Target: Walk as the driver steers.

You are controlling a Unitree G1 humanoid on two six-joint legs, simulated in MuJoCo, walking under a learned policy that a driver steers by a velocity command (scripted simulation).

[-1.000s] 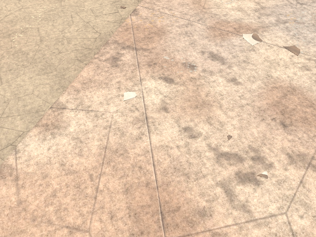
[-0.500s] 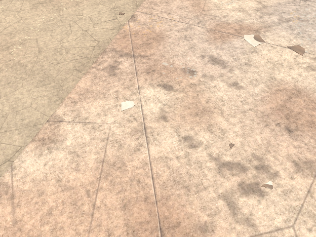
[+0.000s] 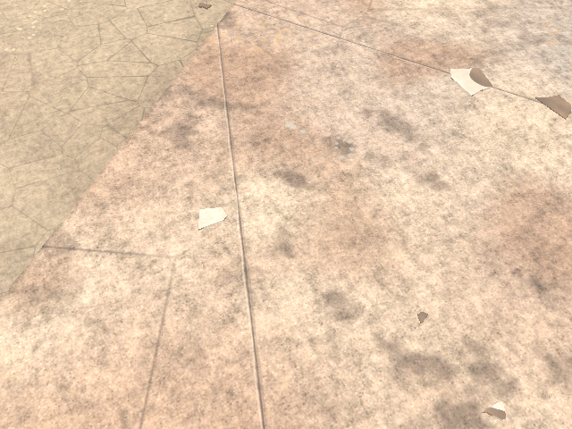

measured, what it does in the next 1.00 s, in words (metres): walks ahead, turning right: right foot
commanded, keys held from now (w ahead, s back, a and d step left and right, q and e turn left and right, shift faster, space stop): w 0.20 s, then w+e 0.80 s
